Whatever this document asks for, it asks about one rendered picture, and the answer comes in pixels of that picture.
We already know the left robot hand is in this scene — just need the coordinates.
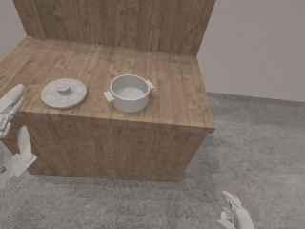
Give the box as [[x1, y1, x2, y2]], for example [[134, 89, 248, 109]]
[[0, 83, 37, 190]]

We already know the lid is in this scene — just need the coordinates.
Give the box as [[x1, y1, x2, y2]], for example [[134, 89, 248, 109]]
[[40, 78, 87, 109]]

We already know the pot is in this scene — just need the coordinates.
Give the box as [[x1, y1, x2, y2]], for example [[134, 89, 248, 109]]
[[103, 74, 154, 113]]

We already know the knob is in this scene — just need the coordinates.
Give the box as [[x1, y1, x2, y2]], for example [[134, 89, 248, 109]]
[[56, 83, 71, 94]]

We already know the table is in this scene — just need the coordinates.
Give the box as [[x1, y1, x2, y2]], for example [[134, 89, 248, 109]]
[[0, 0, 216, 183]]

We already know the right robot hand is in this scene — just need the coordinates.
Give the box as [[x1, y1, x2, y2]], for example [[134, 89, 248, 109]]
[[217, 190, 254, 229]]

